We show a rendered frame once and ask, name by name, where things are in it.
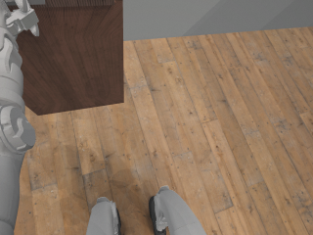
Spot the cabinet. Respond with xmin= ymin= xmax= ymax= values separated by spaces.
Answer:
xmin=9 ymin=0 xmax=124 ymax=116

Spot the robot left thigh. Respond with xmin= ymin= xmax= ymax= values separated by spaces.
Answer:
xmin=86 ymin=201 xmax=118 ymax=235

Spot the left robot hand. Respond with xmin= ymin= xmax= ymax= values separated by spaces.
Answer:
xmin=0 ymin=0 xmax=39 ymax=40

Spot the robot left forearm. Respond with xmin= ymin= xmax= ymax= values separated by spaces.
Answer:
xmin=0 ymin=27 xmax=25 ymax=115

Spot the right robot foot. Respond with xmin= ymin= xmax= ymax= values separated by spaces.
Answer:
xmin=149 ymin=196 xmax=166 ymax=235

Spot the left robot upper arm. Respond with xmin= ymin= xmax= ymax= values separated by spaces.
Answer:
xmin=0 ymin=105 xmax=36 ymax=235

